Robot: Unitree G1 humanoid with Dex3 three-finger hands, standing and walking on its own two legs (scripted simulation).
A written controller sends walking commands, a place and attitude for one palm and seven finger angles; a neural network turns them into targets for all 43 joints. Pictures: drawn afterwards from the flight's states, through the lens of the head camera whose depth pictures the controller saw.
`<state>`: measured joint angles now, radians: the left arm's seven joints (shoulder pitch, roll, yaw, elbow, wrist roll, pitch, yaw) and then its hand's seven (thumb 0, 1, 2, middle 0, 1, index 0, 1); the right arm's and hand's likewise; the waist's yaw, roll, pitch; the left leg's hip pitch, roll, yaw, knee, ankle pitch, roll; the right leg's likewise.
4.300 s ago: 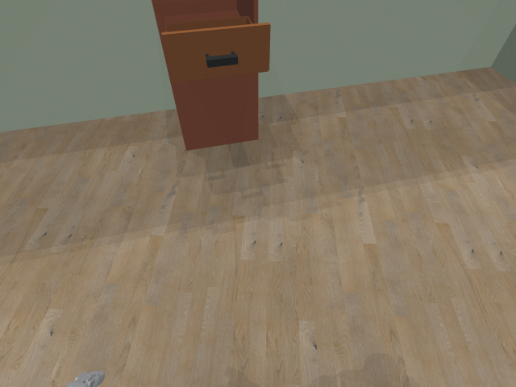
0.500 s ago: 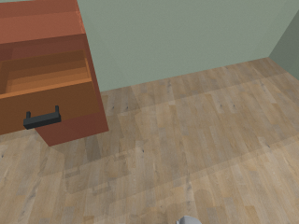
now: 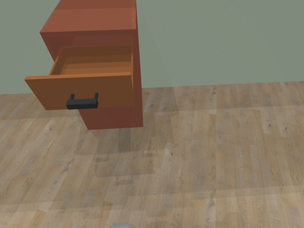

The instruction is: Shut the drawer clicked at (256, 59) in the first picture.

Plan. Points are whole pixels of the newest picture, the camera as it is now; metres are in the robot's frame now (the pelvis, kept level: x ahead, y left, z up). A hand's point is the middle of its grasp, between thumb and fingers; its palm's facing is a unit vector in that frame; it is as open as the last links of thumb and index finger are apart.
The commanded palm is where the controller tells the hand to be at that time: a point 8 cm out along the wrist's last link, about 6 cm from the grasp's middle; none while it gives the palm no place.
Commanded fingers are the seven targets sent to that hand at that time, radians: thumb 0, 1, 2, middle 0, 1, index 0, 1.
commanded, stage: take the last steps up to it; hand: left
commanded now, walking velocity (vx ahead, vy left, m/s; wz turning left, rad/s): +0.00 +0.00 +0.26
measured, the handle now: (83, 99) +0.57 +0.32 -0.07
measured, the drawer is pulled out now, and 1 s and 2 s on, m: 0.30 0.30 0.30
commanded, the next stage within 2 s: come to a stop and stand still in 1.22 s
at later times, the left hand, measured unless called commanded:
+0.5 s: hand out of the picture +0.05 +0.20 -0.16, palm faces +0.16 -0.96 -0.22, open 7.4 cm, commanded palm none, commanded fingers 0.00 0.90 0.90 -0.20 -0.30 -0.20 -0.30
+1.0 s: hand out of the picture +0.10 +0.27 -0.18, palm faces +0.17 -0.97 -0.15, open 7.4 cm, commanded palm none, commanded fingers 0.00 0.90 0.90 -0.20 -0.30 -0.20 -0.30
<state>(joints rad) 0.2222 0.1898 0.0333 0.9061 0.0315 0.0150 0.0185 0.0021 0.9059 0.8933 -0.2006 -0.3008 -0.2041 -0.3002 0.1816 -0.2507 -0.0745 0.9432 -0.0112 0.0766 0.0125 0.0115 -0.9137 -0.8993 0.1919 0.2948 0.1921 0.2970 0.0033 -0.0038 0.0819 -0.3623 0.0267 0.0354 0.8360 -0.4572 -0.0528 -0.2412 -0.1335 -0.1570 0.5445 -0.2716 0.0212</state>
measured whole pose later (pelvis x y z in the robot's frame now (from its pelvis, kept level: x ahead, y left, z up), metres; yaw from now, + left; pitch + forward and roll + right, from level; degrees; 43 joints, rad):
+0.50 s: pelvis +0.03 +0.01 -0.01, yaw +6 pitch -2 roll +0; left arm 0.28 0.15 0.03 1.02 0.03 -0.04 0.00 0.00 0.91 0.89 -0.20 -0.30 -0.20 -0.30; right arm 0.30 -0.20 -0.05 1.08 -0.02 0.02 0.00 0.01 -0.92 -0.90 0.20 0.30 0.20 0.30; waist 0.02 0.05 0.02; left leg -0.29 0.01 0.00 0.83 -0.45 0.03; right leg -0.24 -0.03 -0.12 0.57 -0.29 -0.03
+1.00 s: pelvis +0.16 +0.10 +0.00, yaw +6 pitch -1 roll -1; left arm 0.35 0.17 0.06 1.13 0.03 -0.01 0.00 0.01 0.91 0.89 -0.20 -0.30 -0.20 -0.30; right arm 0.22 -0.14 -0.05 1.02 -0.02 -0.07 -0.03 0.00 -0.95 -0.90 0.20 0.30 0.20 0.30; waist 0.02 -0.04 0.05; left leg -0.26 0.04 0.17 0.51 -0.24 0.05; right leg -0.41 -0.08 -0.06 1.13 -0.36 -0.02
